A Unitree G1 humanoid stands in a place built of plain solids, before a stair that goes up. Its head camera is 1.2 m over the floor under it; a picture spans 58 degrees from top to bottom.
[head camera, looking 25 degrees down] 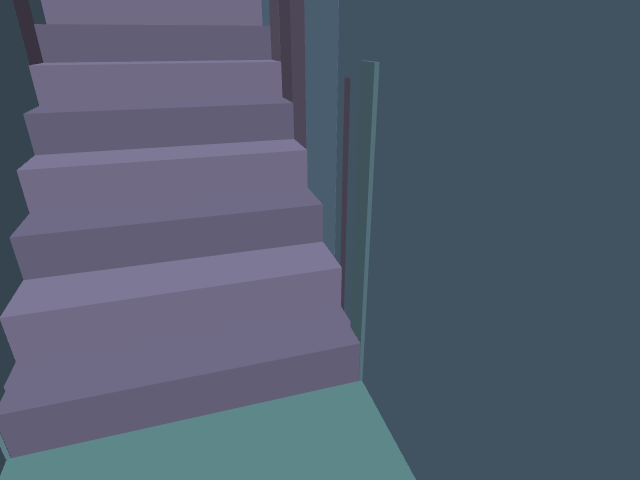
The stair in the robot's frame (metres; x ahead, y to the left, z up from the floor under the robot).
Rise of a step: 0.18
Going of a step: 0.26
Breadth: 1.20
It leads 17 degrees to the left of straight ahead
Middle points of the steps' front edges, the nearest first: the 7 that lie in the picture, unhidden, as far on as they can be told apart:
1.11 0.41 0.18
1.36 0.49 0.36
1.61 0.56 0.54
1.85 0.63 0.72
2.10 0.71 0.90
2.34 0.78 1.09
2.59 0.86 1.27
